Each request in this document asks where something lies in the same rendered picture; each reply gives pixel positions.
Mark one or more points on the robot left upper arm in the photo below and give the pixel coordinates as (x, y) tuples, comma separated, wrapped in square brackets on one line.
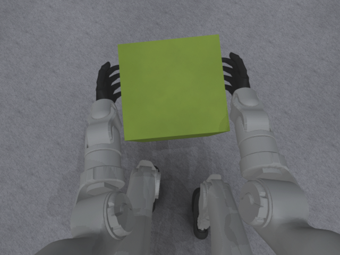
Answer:
[(99, 225)]

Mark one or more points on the robot left hand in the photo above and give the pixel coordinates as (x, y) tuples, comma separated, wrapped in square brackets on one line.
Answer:
[(104, 90)]

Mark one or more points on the right robot foot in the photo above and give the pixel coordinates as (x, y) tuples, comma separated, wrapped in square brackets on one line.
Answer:
[(199, 233)]

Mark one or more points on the robot right upper arm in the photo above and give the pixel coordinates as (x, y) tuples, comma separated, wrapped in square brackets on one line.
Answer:
[(278, 211)]

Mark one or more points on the robot right hand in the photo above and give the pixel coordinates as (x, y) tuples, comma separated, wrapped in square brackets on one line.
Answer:
[(239, 78)]

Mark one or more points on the carton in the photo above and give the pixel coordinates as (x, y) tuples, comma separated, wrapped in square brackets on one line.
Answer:
[(172, 89)]

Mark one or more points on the right robot shin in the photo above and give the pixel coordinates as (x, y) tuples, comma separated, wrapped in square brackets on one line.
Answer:
[(203, 218)]

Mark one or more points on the right robot forearm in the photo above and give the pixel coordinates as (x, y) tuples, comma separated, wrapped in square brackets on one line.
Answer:
[(256, 141)]

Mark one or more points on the left robot forearm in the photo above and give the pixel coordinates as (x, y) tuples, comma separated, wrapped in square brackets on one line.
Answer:
[(102, 152)]

